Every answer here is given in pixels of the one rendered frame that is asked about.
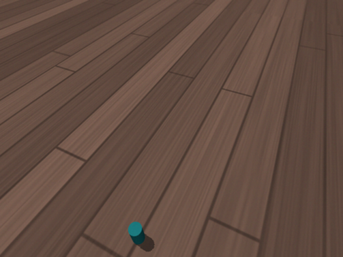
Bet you can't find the can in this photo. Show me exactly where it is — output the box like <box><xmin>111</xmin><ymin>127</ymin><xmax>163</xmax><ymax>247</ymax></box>
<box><xmin>128</xmin><ymin>222</ymin><xmax>145</xmax><ymax>245</ymax></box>

